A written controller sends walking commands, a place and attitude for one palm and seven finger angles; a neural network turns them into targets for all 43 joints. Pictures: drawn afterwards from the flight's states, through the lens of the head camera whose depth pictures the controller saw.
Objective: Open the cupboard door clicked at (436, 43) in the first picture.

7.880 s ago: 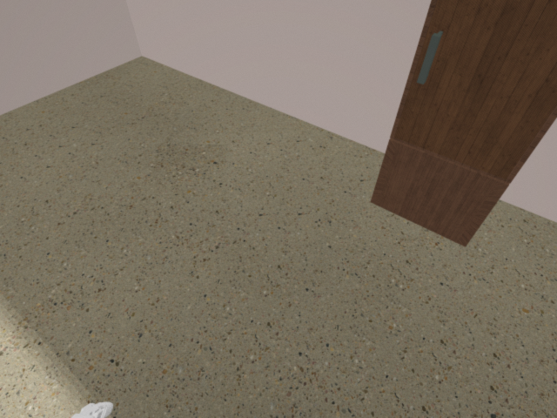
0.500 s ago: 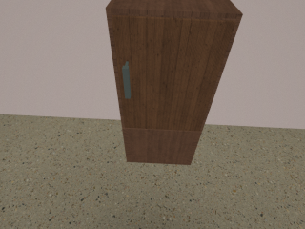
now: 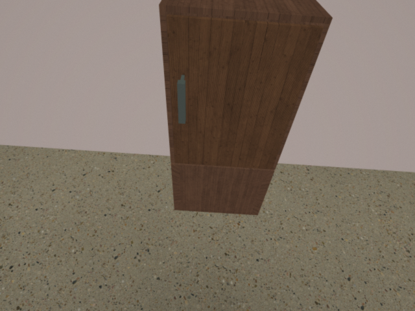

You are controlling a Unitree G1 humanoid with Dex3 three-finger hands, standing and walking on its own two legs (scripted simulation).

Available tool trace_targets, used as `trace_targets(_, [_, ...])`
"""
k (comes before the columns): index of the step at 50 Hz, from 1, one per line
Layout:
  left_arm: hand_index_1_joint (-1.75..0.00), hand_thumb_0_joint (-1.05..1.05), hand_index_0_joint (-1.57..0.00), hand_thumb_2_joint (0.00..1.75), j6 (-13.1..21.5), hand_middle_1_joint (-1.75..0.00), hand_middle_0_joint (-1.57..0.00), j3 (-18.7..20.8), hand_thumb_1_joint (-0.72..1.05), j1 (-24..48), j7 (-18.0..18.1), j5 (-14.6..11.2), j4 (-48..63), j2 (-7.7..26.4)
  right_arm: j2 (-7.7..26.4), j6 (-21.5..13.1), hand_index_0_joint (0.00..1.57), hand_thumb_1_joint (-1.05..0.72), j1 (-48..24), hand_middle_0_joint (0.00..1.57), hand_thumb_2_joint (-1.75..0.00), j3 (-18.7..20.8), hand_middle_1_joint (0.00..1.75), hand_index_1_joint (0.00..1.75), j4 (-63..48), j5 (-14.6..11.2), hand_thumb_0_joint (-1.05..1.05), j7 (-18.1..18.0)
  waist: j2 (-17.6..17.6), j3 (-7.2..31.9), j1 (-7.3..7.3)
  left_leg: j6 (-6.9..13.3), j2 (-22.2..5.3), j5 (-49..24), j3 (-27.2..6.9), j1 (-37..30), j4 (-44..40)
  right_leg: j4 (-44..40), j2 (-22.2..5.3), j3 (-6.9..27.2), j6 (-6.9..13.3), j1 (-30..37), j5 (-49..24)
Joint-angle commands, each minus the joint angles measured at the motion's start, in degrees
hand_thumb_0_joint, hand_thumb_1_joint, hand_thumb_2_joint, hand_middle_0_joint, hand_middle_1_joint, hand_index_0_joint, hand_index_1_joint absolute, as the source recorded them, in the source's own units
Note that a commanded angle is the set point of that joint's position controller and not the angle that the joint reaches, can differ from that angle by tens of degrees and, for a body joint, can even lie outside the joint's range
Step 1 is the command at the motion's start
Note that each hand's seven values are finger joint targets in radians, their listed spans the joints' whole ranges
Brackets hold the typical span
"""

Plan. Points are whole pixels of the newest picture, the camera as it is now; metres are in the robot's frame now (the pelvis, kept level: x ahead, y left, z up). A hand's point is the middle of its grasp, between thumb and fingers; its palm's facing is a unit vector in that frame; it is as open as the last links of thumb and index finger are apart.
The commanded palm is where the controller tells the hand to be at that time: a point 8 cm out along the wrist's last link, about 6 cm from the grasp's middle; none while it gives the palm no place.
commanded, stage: come to a stop and stand still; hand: left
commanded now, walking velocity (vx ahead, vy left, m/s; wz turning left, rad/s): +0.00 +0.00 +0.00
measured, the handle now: (182, 99) +0.75 +0.13 +0.00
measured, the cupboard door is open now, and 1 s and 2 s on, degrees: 0 0 0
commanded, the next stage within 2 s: look again from close up in 0.20 s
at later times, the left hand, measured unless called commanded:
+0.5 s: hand out of the picture -0.01 +0.13 -0.17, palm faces +0.01 -0.99 -0.15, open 7.3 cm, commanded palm none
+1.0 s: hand out of the picture +0.02 +0.13 -0.17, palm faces +0.02 -0.98 -0.17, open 7.4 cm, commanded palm none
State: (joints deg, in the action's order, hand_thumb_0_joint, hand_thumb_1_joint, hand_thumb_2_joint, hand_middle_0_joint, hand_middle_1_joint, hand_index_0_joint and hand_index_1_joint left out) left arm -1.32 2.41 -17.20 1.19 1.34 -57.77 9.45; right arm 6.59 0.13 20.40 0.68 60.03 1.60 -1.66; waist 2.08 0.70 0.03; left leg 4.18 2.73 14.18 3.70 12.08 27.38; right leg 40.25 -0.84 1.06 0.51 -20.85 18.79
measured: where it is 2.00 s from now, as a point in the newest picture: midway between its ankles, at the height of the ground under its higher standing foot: outside the picture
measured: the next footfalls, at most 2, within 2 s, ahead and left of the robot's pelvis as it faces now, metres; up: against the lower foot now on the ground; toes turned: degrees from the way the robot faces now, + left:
right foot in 0.06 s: +0.05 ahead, -0.14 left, +0.00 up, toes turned +1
right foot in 1.54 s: +0.31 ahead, -0.17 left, +0.00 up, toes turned +0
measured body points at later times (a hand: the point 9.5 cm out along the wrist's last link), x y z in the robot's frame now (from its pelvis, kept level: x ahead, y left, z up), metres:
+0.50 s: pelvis +0.00 -0.02 +0.00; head +0.01 -0.02 +0.45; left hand -0.01 +0.18 -0.16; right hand -0.01 -0.24 -0.16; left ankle +0.01 +0.08 -0.74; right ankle +0.01 -0.14 -0.74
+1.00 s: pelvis +0.03 -0.04 +0.00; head +0.03 -0.04 +0.45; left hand +0.02 +0.18 -0.16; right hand +0.01 -0.25 -0.16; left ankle +0.01 +0.08 -0.74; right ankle +0.01 -0.14 -0.74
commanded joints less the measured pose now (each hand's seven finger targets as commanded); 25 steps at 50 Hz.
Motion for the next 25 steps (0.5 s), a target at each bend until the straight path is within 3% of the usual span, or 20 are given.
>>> trace_targets(1, [-0.3, 0.0, -0.2, 0.9, 1.8, -0.3, -0.2, -0.7, 0.9, -3.0, 0.1, -0.2, 0.1, 1.5, 6.5, -1.9, 0.2, -0.9, 1.1, 0.2, -0.9, 0.8, 0.3, 0.3, -1.9, -0.6, 0.0, -0.7, -2.3, -4.4, 0.96, 1.6, -11.7, 3.7, -12.9, 7.5, -10.3, -16.5, -2.0, 1.9, 0.5, 10.7, -7.3])
trace_targets(2, [-0.3, 0.0, -0.2, 0.9, 2.0, -0.3, -0.2, -0.9, 0.9, -3.2, 0.2, -0.4, -0.3, 2.2, 5.7, -2.2, 0.2, -0.9, 1.9, 0.2, -0.9, 0.5, 0.3, 0.3, -1.5, -0.7, 0.0, -0.6, -2.1, -4.1, 0.59, 0.2, -10.1, 4.7, -12.1, 8.6, -10.4, -17.0, -3.7, 4.0, 1.6, 12.6, -8.4])
trace_targets(3, [-0.3, 0.0, -0.2, 0.9, 1.9, -0.3, -0.2, -1.1, 0.9, -3.7, 0.3, -0.5, -0.6, 2.8, 5.6, -2.5, 0.2, -0.9, 2.2, 0.2, -0.9, 0.4, 0.3, 0.3, -1.2, -0.7, 0.0, -0.4, -4.1, -3.8, 0.53, -0.6, -9.1, 4.7, -11.6, 7.2, -11.3, -16.3, -4.4, 4.0, 2.2, 11.7, -8.9])
trace_targets(4, [-0.3, 0.0, -0.2, 0.9, 1.9, -0.3, -0.2, -1.0, 0.9, -3.1, 0.2, -0.3, -0.8, 3.3, 6.2, -2.3, 0.2, -0.9, 2.1, 0.2, -0.9, 0.7, 0.3, 0.3, -1.0, -0.7, 0.0, -0.3, -3.1, -3.4, 0.17, -0.9, -9.4, 6.2, -11.5, 6.5, -11.8, -15.5, -3.5, 3.4, 1.9, 10.6, -7.9])
trace_targets(5, [-0.3, 0.0, -0.2, 0.9, 2.1, -0.3, -0.2, -1.1, 0.9, -2.7, 0.2, -0.3, -1.1, 3.0, 6.8, -2.2, 0.2, -0.9, 1.9, 0.2, -0.9, 0.8, 0.3, 0.3, -0.6, -0.7, 0.0, -0.4, -0.3, -2.6, 0.17, -0.7, -9.8, 5.9, -11.1, 5.4, -11.1, -15.5, -3.1, 3.2, 1.7, 10.4, -8.1])
trace_targets(11, [-0.3, 0.0, -0.2, 0.9, 2.0, -0.3, -0.2, -1.4, 0.9, -2.3, 0.3, -0.3, -1.7, 2.9, 6.5, -1.8, 0.2, -0.9, 2.0, 0.2, -0.9, 0.7, 0.3, 0.3, 0.7, -0.7, 0.0, -0.2, -2.6, -5.8, 0.1, -0.8, -9.6, 9.9, -10.8, 7.0, -12.6, -15.9, -3.0, 3.0, 1.8, 8.6, -5.5])
trace_targets(18, [-0.3, 0.0, -0.2, 0.9, 2.7, -0.3, -0.2, -1.9, 0.9, -3.6, 0.5, -0.4, -2.9, 2.7, 5.3, -1.7, 0.2, -0.9, 2.4, 0.2, -0.9, 0.3, 0.3, 0.3, 1.7, -0.9, 0.0, -0.2, -0.8, -5.0, -0.64, -1.5, -7.9, 3.5, -7.4, 3.0, -8.3, -18.6, -4.2, 6.0, 2.3, 6.0, -5.0])
trace_targets(25, [-0.3, 0.0, -0.2, 0.9, 2.9, -0.3, -0.2, -2.2, 0.9, -4.4, 0.6, -0.5, -3.9, 2.4, 5.6, -2.0, 0.2, -0.9, 1.5, 0.2, -0.9, -0.2, 0.3, 0.3, 2.0, -1.0, 0.0, -0.3, -1.6, -5.0, -0.69, -1.8, -8.1, -0.8, -6.5, 1.1, -7.9, -18.6, -4.0, 6.1, 2.3, 6.0, -8.1])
